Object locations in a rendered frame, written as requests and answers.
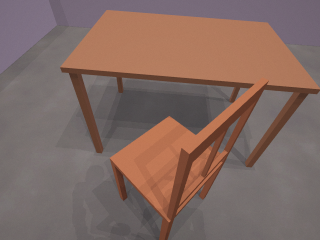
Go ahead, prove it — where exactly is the table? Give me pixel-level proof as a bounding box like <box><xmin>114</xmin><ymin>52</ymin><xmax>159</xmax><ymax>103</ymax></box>
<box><xmin>60</xmin><ymin>10</ymin><xmax>320</xmax><ymax>168</ymax></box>

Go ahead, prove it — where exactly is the chair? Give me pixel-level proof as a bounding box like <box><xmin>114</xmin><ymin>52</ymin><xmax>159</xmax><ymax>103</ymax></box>
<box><xmin>110</xmin><ymin>77</ymin><xmax>269</xmax><ymax>240</ymax></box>

